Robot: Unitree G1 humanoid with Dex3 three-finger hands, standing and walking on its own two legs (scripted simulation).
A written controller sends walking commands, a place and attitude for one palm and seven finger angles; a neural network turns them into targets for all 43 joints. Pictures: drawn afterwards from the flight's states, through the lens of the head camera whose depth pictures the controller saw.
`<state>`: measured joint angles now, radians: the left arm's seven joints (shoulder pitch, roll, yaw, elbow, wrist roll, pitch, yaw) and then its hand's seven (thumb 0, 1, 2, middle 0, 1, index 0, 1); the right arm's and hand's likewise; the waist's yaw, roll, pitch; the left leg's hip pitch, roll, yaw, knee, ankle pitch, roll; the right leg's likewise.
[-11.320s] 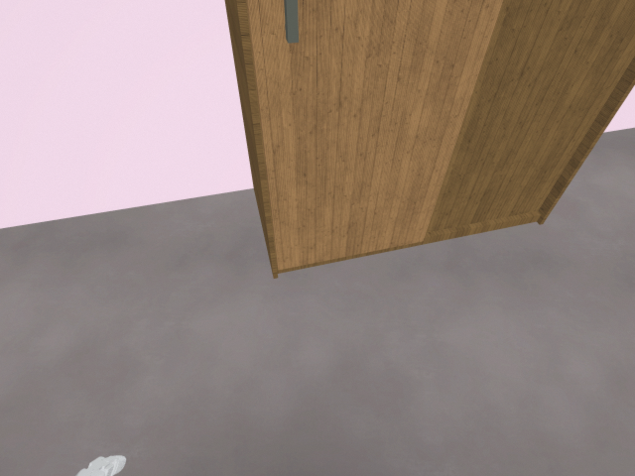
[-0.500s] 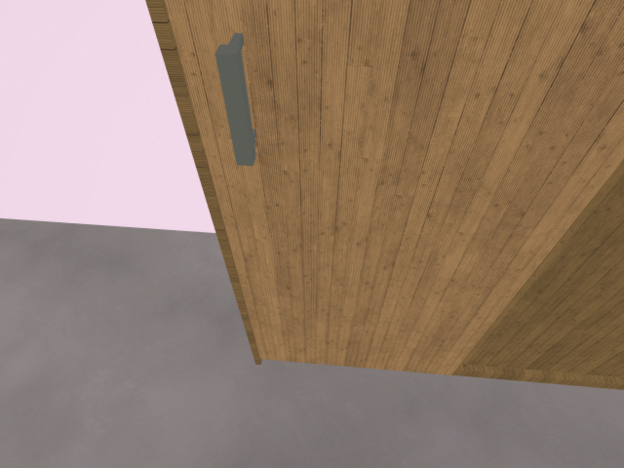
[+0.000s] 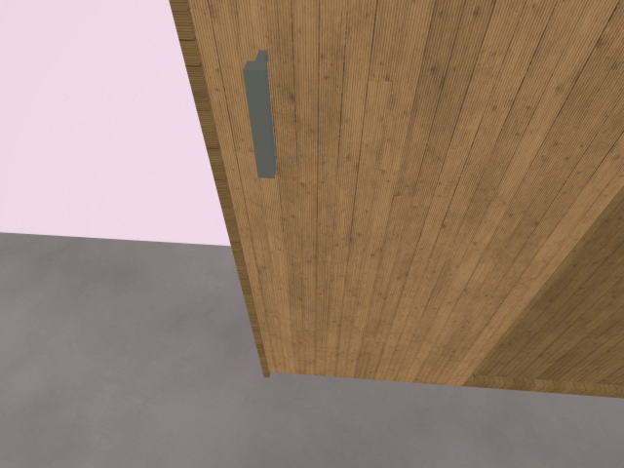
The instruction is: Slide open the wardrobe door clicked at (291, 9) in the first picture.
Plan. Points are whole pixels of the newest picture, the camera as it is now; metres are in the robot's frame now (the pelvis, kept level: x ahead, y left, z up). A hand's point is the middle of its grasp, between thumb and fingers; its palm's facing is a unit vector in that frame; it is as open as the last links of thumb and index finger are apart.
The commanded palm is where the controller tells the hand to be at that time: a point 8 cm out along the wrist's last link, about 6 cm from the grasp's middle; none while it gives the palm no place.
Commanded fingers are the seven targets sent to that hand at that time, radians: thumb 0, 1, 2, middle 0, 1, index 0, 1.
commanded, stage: look again from close up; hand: left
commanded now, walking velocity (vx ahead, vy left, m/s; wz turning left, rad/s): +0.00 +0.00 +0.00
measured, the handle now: (264, 116) +0.49 +0.10 +0.21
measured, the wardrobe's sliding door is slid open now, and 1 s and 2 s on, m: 0.00 0.00 0.00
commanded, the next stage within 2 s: raise the hand with hooked fingers in 0.84 s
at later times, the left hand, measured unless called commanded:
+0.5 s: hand out of the picture +0.00 +0.17 -0.18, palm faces +0.03 -0.98 -0.19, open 7.4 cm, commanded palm none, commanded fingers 0.00 0.90 0.90 -0.20 -0.30 -0.20 -0.30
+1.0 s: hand out of the picture +0.06 +0.18 -0.15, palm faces +0.15 -0.97 -0.19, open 7.4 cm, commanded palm +0.11 +0.23 -0.06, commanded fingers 0.00 0.81 0.86 -0.21 -0.36 -0.21 -0.36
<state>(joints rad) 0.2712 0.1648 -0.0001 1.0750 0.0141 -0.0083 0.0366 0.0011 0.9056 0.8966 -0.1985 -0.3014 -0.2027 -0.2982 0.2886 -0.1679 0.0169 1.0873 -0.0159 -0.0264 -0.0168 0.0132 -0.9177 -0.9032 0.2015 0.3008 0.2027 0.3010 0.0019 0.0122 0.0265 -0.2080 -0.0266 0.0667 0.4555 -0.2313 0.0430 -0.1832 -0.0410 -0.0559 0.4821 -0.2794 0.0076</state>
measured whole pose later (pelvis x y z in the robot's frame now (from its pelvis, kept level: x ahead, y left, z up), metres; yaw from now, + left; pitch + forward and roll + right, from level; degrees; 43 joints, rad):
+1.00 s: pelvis +0.01 +0.00 +0.00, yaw +0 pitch -1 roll +0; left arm 0.37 0.17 0.03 0.74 -0.06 0.08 0.04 0.01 0.90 0.89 -0.20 -0.30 -0.21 -0.30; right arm 0.28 -0.18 0.02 1.02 0.02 -0.07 -0.04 0.01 -0.92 -0.90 0.20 0.30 0.20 0.30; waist 0.01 -0.01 0.05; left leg -0.19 -0.02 0.06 0.45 -0.24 0.04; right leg -0.16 -0.03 -0.06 0.45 -0.27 0.01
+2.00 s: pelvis -0.01 +0.00 -0.01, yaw +1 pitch +0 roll -1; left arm 0.21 0.36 0.37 -0.07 -0.37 -0.06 -0.39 0.00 -0.14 0.45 -0.28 -0.97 -0.28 -0.97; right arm 0.26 -0.28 0.04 0.64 0.06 -0.33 -0.10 0.02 -0.91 -0.90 0.20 0.30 0.21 0.30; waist 0.04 0.03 -0.03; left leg -0.32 0.00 0.03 0.63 -0.31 0.03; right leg -0.25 -0.02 -0.09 0.58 -0.33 0.00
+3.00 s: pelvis +0.00 -0.03 +0.00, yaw +2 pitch -3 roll +0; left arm -0.20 0.54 0.52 0.06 -0.34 0.32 -0.47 -0.02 -0.50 0.30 -0.30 -1.20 -0.31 -1.20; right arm 0.19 -0.29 0.09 0.60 0.10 -0.21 -0.09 0.02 -0.91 -0.90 0.20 0.30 0.20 0.30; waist 0.06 0.07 -0.03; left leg -0.18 0.01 0.02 0.47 -0.24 0.01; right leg -0.13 -0.01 -0.10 0.46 -0.29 -0.03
